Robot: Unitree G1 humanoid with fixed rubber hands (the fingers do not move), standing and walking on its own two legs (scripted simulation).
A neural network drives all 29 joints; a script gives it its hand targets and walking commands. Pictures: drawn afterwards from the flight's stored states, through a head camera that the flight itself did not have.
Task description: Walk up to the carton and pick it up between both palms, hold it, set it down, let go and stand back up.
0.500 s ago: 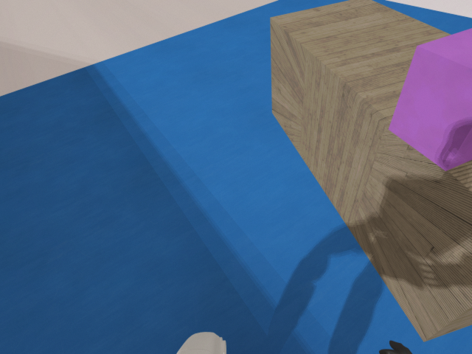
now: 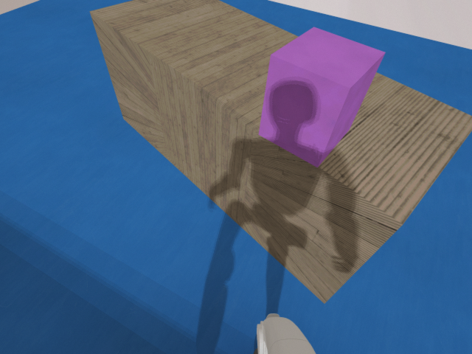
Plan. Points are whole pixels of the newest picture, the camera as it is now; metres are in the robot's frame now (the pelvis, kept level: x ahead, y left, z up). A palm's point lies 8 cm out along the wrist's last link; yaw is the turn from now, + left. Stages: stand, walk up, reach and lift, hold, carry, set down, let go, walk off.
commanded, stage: walk up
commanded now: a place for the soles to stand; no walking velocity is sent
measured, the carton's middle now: (315, 97) +0.71 -0.24 +0.02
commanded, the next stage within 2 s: none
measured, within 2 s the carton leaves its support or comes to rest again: neither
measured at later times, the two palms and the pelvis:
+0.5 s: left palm (102, 259) +0.33 +0.28 -0.14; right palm (343, 281) +0.26 -0.24 -0.12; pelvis +0.22 +0.03 -0.03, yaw -15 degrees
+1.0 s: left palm (160, 166) +0.59 +0.18 -0.12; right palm (338, 267) +0.29 -0.23 -0.12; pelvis +0.33 +0.04 -0.02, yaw -27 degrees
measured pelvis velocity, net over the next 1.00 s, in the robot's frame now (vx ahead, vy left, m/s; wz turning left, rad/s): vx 0.33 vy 0.04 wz -0.47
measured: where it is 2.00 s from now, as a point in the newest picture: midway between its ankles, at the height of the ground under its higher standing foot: (215, 320)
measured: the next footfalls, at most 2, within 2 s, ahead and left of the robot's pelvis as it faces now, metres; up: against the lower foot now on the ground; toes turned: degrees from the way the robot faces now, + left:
right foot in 0.12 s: +0.21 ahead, -0.16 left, +0.00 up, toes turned -9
left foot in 0.46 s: +0.41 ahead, +0.14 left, +0.00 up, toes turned -25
